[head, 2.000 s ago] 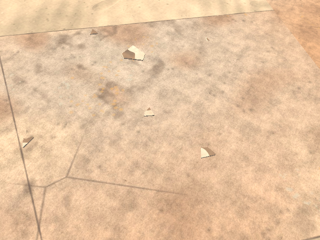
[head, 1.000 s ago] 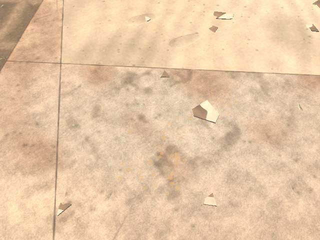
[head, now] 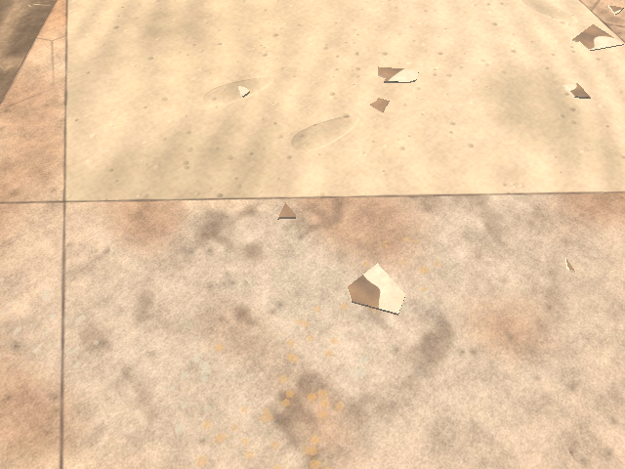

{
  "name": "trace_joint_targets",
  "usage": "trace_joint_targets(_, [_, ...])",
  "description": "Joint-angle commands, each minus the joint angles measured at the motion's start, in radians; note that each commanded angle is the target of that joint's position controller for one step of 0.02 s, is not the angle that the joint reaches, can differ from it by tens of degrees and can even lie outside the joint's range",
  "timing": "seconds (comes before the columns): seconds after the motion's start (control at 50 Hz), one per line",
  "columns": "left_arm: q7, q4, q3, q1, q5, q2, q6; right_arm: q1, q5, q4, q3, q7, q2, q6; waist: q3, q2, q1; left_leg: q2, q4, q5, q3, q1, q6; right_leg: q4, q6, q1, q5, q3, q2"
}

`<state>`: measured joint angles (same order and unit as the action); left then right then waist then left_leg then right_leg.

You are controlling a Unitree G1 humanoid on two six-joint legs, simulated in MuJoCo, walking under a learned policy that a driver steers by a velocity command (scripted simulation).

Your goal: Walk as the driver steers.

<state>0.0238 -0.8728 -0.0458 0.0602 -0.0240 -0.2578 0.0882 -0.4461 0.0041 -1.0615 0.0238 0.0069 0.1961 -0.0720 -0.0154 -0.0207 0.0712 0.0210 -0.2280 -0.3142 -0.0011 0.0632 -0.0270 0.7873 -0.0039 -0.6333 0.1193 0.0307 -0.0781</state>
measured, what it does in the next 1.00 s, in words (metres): walks ahead: right foot, then left foot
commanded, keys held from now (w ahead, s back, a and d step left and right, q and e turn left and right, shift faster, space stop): w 0.52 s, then no key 0.18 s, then e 0.30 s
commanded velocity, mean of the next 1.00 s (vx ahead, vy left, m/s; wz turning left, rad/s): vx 0.35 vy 0.00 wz -0.08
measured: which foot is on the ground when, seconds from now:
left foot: down 0.00-0.14, up 0.16-0.66, down 0.68-1.00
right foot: up 0.00-0.12, down 0.14-0.70, up 0.72-1.00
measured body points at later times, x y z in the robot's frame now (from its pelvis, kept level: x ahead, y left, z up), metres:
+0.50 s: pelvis +0.27 -0.06 +0.01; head +0.27 -0.06 +0.46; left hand +0.26 +0.21 -0.13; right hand +0.43 -0.32 -0.10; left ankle +0.45 +0.13 -0.67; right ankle +0.23 -0.14 -0.74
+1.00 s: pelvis +0.46 +0.00 +0.00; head +0.49 +0.00 +0.45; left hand +0.57 +0.27 -0.13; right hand +0.55 -0.28 -0.13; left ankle +0.53 +0.09 -0.74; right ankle +0.48 -0.15 -0.69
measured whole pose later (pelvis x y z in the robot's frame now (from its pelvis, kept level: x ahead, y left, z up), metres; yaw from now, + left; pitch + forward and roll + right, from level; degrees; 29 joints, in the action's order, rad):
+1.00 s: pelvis +0.46 +0.00 +0.00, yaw -7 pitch +1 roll +1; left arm -0.04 -0.90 -0.08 0.19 -0.01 -0.27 -0.04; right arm -0.11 -0.02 -0.93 0.05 0.03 0.24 -0.04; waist -0.05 -0.03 0.00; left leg -0.01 -0.37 -0.10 -0.16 -0.30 -0.06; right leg 0.93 0.04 -0.54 0.36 -0.01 -0.08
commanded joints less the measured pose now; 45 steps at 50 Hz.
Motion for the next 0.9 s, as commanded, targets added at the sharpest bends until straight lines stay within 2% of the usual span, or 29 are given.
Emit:
trace_joint_targets(0.02, [0.006,0.103,0.004,-0.155,-0.005,-0.036,0.004,-0.002,0.013,0.036,0.042,0.016,0.210,-0.017,-0.113,0.132,-0.015,-0.228,0.157,0.311,0.105,-0.166,-0.152,-0.184,-0.002,0.104,-0.128,0.017,0.036])
trace_joint_targets(0.06, [0.009,0.111,-0.006,-0.153,-0.007,-0.069,0.002,0.001,0.022,0.028,0.047,0.016,0.203,-0.015,-0.116,0.125,-0.039,-0.263,0.127,0.382,0.096,-0.086,-0.135,-0.238,-0.033,0.112,-0.130,-0.006,0.035])
trace_joint_targets(0.1, [0.009,0.092,-0.028,-0.063,-0.004,-0.112,0.003,0.023,0.014,0.034,0.056,0.014,0.216,-0.004,-0.039,0.134,-0.101,-0.269,-0.012,0.681,0.065,-0.018,-0.107,-0.235,-0.071,0.232,-0.081,0.010,0.069])
trace_joint_targets(0.12, [0.006,0.053,-0.048,0.065,-0.005,-0.140,0.000,0.032,0.007,0.038,0.055,0.013,0.210,0.006,0.042,0.134,-0.165,-0.240,-0.171,0.816,0.035,-0.033,-0.087,-0.226,-0.096,0.390,-0.050,0.031,0.098])
trace_joint_targets(0.14, [0.000,0.004,-0.069,0.230,-0.007,-0.175,-0.005,0.036,-0.002,0.050,0.047,0.013,0.191,0.013,0.137,0.116,-0.237,-0.193,-0.394,0.772,0.006,-0.149,-0.057,-0.216,-0.126,0.622,-0.022,0.001,0.074])
trace_joint_targets(0.16, [-0.005,-0.022,-0.089,0.365,0.018,-0.268,-0.007,-0.067,-0.013,0.071,0.017,0.004,0.085,0.007,0.295,-0.103,-0.210,-0.069,-0.794,0.384,-0.028,-0.496,-0.005,-0.256,-0.254,0.990,0.155,-0.387,-0.181])
trace_joint_targets(0.18, [0.006,-0.035,-0.074,0.392,0.016,-0.244,-0.005,-0.098,0.003,0.062,-0.002,-0.003,0.029,-0.018,0.396,-0.252,-0.192,0.046,-1.020,-0.254,0.093,-0.662,0.003,-0.493,-0.330,1.051,0.399,-0.803,-0.311])
trace_joint_targets(0.2, [0.008,-0.027,-0.052,0.304,0.008,-0.174,0.005,0.017,0.034,0.090,0.028,-0.009,0.140,-0.038,0.225,-0.175,-0.184,-0.015,-1.124,-0.220,0.133,-0.767,-0.022,-0.551,-0.273,0.911,0.478,-0.750,-0.277])
trace_joint_targets(0.22, [0.009,-0.005,-0.041,0.199,0.008,-0.142,0.012,0.101,0.047,0.120,0.037,-0.007,0.177,-0.049,0.098,-0.111,-0.154,-0.070,-1.111,-0.117,0.102,-0.791,-0.044,-0.571,-0.238,0.747,0.412,-0.608,-0.251])
trace_joint_targets(0.24, [0.012,0.006,-0.032,0.124,0.017,-0.119,0.017,0.135,0.035,0.125,0.041,0.001,0.178,-0.050,0.045,-0.043,-0.120,-0.117,-1.061,-0.026,0.085,-0.740,-0.048,-0.593,-0.222,0.598,0.285,-0.486,-0.216])
trace_joint_targets(0.26, [0.016,0.010,-0.026,0.083,0.029,-0.096,0.023,0.122,0.022,0.121,0.048,0.008,0.164,-0.040,0.021,-0.046,-0.080,-0.152,-1.006,0.031,0.086,-0.674,-0.047,-0.615,-0.204,0.491,0.191,-0.386,-0.174])
trace_joint_targets(0.28, [0.019,0.006,-0.020,0.068,0.035,-0.078,0.025,0.091,0.018,0.114,0.047,0.010,0.141,-0.026,0.026,-0.068,-0.051,-0.170,-0.974,0.056,0.091,-0.615,-0.045,-0.639,-0.199,0.434,0.160,-0.329,-0.148])
trace_joint_targets(0.3, [0.019,-0.002,-0.019,0.075,0.032,-0.074,0.027,0.079,0.017,0.110,0.047,0.011,0.121,-0.015,0.023,-0.070,-0.041,-0.176,-0.944,0.059,0.084,-0.594,-0.040,-0.660,-0.205,0.401,0.138,-0.294,-0.136])
trace_joint_targets(0.38, [-0.007,-0.038,-0.028,0.161,0.030,-0.127,0.029,0.213,0.002,0.162,0.057,0.017,0.138,0.002,-0.039,-0.029,-0.056,-0.191,-0.767,0.205,0.072,-0.733,0.006,-0.717,-0.234,0.402,0.074,-0.230,-0.139])
trace_joint_targets(0.42, [-0.020,-0.050,-0.028,0.202,0.028,-0.134,0.024,0.278,-0.003,0.183,0.058,0.012,0.135,-0.003,-0.044,-0.020,-0.073,-0.185,-0.653,0.315,0.068,-0.778,0.022,-0.718,-0.225,0.445,0.025,-0.199,-0.134])
trace_joint_targets(0.48, [-0.031,-0.064,-0.026,0.253,0.019,-0.140,0.018,0.380,0.001,0.210,0.050,0.000,0.116,-0.014,-0.052,-0.023,-0.106,-0.152,-0.480,0.441,0.031,-0.745,0.029,-0.714,-0.199,0.470,-0.025,-0.129,-0.106])
trace_joint_targets(0.52, [-0.034,-0.082,-0.027,0.298,0.014,-0.144,0.013,0.448,0.007,0.230,0.042,-0.010,0.105,-0.018,-0.065,-0.017,-0.131,-0.135,-0.403,0.466,0.015,-0.733,0.030,-0.708,-0.194,0.509,-0.030,-0.112,-0.111])
trace_joint_targets(0.58, [-0.038,-0.107,-0.025,0.337,0.019,-0.139,-0.011,0.516,0.002,0.257,0.030,-0.029,0.095,-0.029,-0.082,-0.011,-0.149,-0.097,-0.302,0.441,-0.004,-0.694,0.020,-0.617,-0.180,0.581,-0.229,-0.073,-0.115])
trace_joint_targets(0.64, [-0.042,-0.113,-0.032,0.318,0.019,-0.158,-0.032,0.449,-0.001,0.253,0.043,-0.041,0.147,-0.037,-0.010,-0.063,-0.097,-0.058,-0.252,0.359,0.000,-0.574,-0.020,-0.473,-0.140,0.667,-0.469,-0.086,-0.138])
trace_joint_targets(0.66, [-0.043,-0.105,-0.034,0.288,0.015,-0.163,-0.037,0.358,-0.007,0.224,0.055,-0.039,0.175,-0.040,0.042,-0.069,-0.045,-0.030,-0.216,0.379,-0.019,-0.460,-0.041,-0.374,-0.117,0.676,-0.579,-0.076,-0.114])
trace_joint_targets(0.68, [-0.042,-0.101,-0.027,0.297,0.019,-0.146,-0.038,0.238,-0.017,0.186,0.073,-0.033,0.225,-0.045,0.124,-0.039,0.003,-0.046,-0.187,0.563,-0.016,-0.276,-0.070,-0.213,-0.078,0.638,-0.570,-0.046,-0.054])
trace_joint_targets(0.7, [-0.040,-0.078,-0.007,0.346,0.047,-0.096,-0.031,0.112,-0.042,0.161,0.085,-0.026,0.300,-0.043,0.291,0.096,0.004,-0.246,-0.311,0.991,0.174,0.070,-0.148,0.072,-0.031,0.411,-0.204,-0.017,0.020])
trace_joint_targets(0.72, [-0.030,-0.120,0.028,0.511,0.034,0.020,-0.022,0.092,-0.031,0.148,0.076,-0.026,0.294,-0.028,0.450,0.313,-0.047,-0.477,-0.308,1.137,0.462,0.341,-0.332,0.398,0.024,0.135,0.572,-0.055,0.159])
trace_joint_targets(0.74, [-0.029,-0.144,0.000,0.482,0.003,-0.089,-0.019,0.083,-0.012,0.160,0.064,-0.030,0.230,-0.015,0.479,0.182,-0.001,-0.438,-0.251,0.928,0.470,0.267,-0.314,0.493,0.022,0.111,0.597,-0.188,0.129])
trace_joint_targets(0.76, [-0.034,-0.104,-0.017,0.359,-0.022,-0.135,-0.024,0.182,-0.005,0.181,0.056,-0.024,0.212,-0.010,0.321,0.144,-0.010,-0.398,-0.202,0.791,0.348,0.128,-0.265,0.499,0.020,0.036,0.538,-0.154,0.086])
trace_joint_targets(0.78, [-0.046,-0.089,-0.019,0.293,-0.019,-0.127,-0.036,0.271,-0.012,0.195,0.045,-0.016,0.183,-0.009,0.223,0.081,-0.036,-0.355,-0.151,0.678,0.272,-0.021,-0.229,0.452,0.029,0.039,0.466,-0.126,0.042])
trace_joint_targets(0.8, [-0.058,-0.085,-0.026,0.270,-0.006,-0.117,-0.056,0.330,-0.018,0.201,0.035,-0.012,0.153,-0.009,0.155,0.070,-0.064,-0.330,-0.103,0.589,0.211,-0.162,-0.211,0.397,0.037,0.084,0.410,-0.121,0.009])
trace_joint_targets(0.84, [-0.070,-0.077,-0.029,0.299,0.005,-0.081,-0.094,0.380,-0.038,0.196,0.037,-0.008,0.156,-0.006,0.109,0.133,-0.109,-0.294,-0.031,0.489,0.124,-0.345,-0.202,0.338,0.047,0.212,0.343,-0.088,0.002])
trace_joint_targets(0.9, [-0.078,-0.043,-0.038,0.286,0.009,-0.072,-0.116,0.380,-0.035,0.192,0.051,0.013,0.192,0.003,0.100,0.135,-0.113,-0.312,0.008,0.414,0.067,-0.366,-0.234,0.263,0.051,0.192,0.295,-0.064,-0.004])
